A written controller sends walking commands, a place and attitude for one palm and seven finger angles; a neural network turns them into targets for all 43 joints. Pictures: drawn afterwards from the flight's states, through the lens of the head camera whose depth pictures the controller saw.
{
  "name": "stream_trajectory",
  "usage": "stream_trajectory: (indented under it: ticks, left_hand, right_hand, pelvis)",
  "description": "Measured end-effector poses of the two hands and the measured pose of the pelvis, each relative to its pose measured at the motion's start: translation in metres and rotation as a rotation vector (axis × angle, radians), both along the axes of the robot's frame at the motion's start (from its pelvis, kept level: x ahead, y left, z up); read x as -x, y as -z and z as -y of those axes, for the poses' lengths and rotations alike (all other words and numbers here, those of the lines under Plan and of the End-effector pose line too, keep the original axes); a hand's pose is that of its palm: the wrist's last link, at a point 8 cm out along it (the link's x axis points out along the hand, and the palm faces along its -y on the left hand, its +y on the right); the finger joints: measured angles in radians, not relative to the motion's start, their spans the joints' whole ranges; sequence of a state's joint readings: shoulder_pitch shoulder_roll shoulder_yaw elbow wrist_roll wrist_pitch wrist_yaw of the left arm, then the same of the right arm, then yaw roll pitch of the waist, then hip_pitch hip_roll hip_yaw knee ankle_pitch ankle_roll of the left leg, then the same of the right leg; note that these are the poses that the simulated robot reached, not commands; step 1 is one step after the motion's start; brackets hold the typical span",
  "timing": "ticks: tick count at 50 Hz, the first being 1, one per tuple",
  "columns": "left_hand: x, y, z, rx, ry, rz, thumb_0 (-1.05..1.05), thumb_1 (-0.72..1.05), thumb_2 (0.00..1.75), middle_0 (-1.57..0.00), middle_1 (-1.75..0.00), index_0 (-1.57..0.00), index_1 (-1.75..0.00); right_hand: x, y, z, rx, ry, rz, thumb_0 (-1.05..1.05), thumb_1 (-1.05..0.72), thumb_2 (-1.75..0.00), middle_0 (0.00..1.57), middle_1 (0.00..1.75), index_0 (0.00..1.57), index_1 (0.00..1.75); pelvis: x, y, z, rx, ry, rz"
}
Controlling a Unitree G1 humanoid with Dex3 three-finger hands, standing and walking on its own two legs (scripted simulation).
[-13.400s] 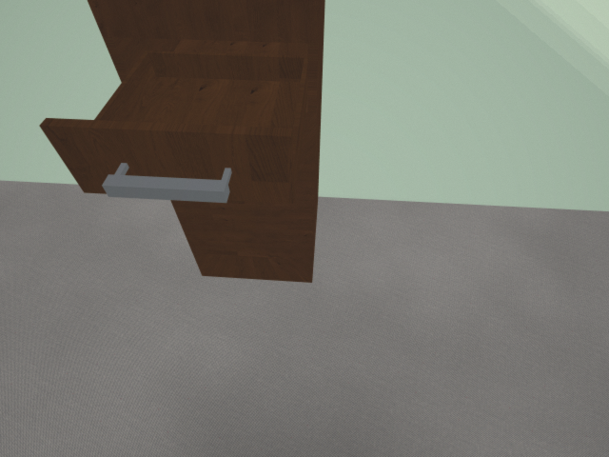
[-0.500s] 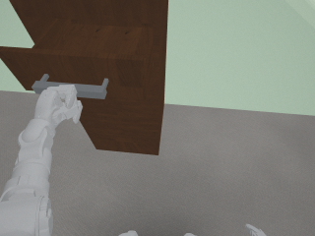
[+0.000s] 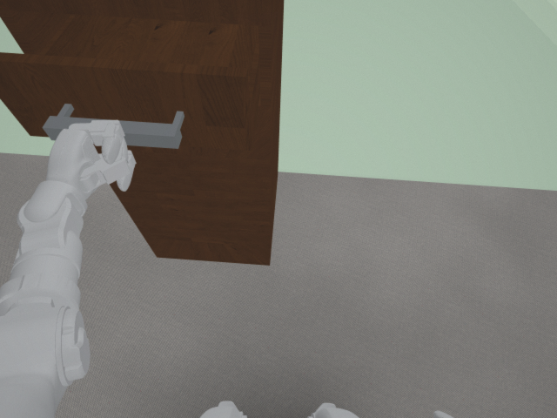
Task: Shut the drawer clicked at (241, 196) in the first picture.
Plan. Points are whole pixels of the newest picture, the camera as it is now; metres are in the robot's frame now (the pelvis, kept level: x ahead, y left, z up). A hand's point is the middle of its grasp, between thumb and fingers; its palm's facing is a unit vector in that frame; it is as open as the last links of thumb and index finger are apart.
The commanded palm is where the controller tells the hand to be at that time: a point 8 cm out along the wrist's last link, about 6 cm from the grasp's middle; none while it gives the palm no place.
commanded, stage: push the drawer shut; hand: left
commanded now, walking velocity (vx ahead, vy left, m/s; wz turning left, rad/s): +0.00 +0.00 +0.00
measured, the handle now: (119, 122) +0.52 +0.25 +0.10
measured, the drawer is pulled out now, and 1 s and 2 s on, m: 0.12 0.00 0.00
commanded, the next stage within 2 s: pull the fist back off the drawer in 1.20 s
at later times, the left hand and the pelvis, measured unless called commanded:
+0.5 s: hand (139, 126) +0.51 +0.21 +0.10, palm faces -0.07 -1.00 -0.03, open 3.1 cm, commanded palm +0.52 +0.25 +0.10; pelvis +0.00 +0.01 -0.01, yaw -1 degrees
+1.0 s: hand (143, 101) +0.57 +0.22 +0.10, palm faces -0.06 -1.00 -0.02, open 3.1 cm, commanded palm +0.57 +0.24 +0.10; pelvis +0.01 +0.02 -0.01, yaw -2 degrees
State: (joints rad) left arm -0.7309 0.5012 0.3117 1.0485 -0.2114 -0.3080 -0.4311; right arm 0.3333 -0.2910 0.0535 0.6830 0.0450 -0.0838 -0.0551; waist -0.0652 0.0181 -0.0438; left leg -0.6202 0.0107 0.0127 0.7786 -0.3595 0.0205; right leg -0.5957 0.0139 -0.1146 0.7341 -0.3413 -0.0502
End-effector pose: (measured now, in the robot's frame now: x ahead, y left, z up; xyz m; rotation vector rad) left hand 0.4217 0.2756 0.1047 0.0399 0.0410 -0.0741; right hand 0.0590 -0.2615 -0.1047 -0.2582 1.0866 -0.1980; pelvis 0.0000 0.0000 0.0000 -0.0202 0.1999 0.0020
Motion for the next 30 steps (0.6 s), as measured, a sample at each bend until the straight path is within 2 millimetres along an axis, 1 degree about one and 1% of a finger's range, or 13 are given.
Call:
stream_trajectory:
  ticks: [8, 16, 30]
  left_hand:
    - [-0.02, 0.0, -0.001, 0.005, 0.004, -0.008, 0.01, 0.81, 0.99, -1.4, -1.6, -1.4, -1.6]
    - [-0.042, 0.0, 0.003, 0.01, -0.002, -0.012, 0.01, 0.83, 1.0, -1.4, -1.6, -1.4, -1.6]
    - [-0.086, 0.0, 0.005, 0.012, -0.009, -0.026, 0.0, 0.81, 0.99, -1.4, -1.6, -1.4, -1.6]
  right_hand:
    - [0.019, 0.002, -0.004, 0.014, 0.019, -0.045, 0.01, -0.9, -0.9, 0.2, 0.3, 0.2, 0.3]
    - [0.046, 0.004, -0.007, 0.024, 0.046, -0.115, 0.01, -0.9, -0.9, 0.2, 0.3, 0.2, 0.3]
    - [0.09, -0.001, -0.014, 0.038, 0.116, -0.246, 0.01, -0.9, -0.9, 0.2, 0.3, 0.2, 0.3]
  pelvis:
    - [0.004, 0.004, -0.005, 0.007, -0.001, -0.029]
    - [0.004, 0.007, -0.011, 0.012, 0.004, -0.063]
    - [0.0, 0.012, -0.016, 0.024, 0.021, -0.12]
